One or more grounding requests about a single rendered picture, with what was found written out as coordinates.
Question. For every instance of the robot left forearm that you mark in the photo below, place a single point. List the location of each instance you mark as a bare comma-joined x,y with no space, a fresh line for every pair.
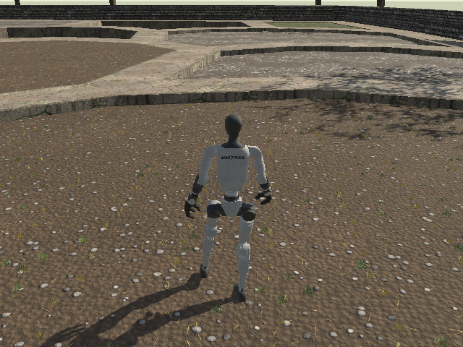
195,191

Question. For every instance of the right robot hand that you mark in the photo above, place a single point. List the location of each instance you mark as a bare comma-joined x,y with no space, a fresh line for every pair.
267,200

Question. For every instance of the robot right upper arm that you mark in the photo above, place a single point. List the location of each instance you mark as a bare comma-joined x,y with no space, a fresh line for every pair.
259,164

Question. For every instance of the robot right foot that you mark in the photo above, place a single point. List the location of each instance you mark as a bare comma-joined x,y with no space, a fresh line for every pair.
242,296

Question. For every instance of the left robot hand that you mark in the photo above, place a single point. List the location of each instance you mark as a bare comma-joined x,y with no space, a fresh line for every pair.
188,207

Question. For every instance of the robot right forearm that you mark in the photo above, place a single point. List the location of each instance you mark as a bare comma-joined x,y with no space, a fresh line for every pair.
266,187

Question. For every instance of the robot left upper arm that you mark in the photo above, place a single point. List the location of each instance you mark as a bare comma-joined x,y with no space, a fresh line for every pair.
205,165

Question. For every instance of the robot right shin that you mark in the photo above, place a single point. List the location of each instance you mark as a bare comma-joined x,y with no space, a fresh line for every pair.
243,267

